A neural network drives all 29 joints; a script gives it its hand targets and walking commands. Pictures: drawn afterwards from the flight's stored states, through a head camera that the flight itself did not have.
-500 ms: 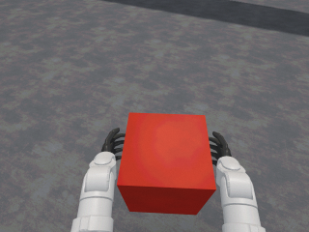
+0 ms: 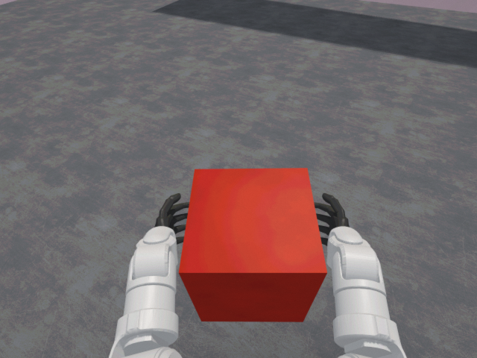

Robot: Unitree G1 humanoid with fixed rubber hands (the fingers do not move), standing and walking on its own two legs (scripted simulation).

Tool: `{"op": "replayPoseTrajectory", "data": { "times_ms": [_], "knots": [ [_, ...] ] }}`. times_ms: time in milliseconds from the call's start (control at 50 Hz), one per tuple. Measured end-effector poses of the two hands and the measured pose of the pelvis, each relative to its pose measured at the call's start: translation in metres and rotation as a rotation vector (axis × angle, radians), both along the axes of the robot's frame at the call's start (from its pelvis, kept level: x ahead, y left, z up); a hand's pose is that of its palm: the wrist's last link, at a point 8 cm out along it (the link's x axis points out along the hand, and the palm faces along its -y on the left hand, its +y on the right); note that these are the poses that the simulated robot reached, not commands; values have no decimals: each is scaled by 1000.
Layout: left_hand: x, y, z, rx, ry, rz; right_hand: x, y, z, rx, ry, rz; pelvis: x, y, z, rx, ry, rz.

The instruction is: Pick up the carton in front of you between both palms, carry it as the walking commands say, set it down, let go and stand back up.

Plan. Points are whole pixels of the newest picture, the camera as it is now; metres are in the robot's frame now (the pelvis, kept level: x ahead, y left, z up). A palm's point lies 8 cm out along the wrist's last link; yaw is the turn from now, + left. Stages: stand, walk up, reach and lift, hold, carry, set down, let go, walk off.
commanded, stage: set down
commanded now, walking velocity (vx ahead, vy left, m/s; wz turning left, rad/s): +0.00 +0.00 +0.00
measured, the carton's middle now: (251, 249) +0.32 +0.00 -0.03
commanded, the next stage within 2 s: none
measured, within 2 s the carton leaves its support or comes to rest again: neither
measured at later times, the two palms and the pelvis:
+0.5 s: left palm (191, 252) +0.38 +0.15 -0.15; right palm (317, 261) +0.36 -0.15 -0.16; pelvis -0.03 +0.01 -0.07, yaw -1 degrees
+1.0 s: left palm (205, 262) +0.43 +0.14 -0.29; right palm (311, 266) +0.41 -0.16 -0.30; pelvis -0.04 +0.03 -0.20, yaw +1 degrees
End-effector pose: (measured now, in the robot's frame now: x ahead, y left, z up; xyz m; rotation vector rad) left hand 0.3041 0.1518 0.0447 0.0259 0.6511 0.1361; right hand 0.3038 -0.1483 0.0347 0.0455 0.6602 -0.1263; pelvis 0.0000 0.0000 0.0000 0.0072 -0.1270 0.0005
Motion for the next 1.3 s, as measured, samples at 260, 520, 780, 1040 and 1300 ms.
{"op": "replayPoseTrajectory", "data": {
  "times_ms": [260, 520, 780, 1040, 1300],
  "knots": [
    [46, -6, -57, 34, 50, -51, 42, -6, -53, 6, 45, -33, -14, -13, -21, 1, 142, -17],
    [76, -2, -202, 11, 10, -67, 56, -1, -204, -7, 4, -61, -30, 8, -81, 27, 580, -22],
    [107, -1, -263, -49, 5, -17, 91, 0, -261, -12, 1, -52, -26, 34, -150, 13, 815, -9],
    [125, -13, -348, -34, 12, -9, 113, -12, -347, -18, 11, -31, -40, 30, -216, 41, 947, 4],
    [141, -18, -428, -15, 29, -11, 130, -17, -432, -11, 29, -24, -60, 15, -282, 59, 962, 20]
  ]
}}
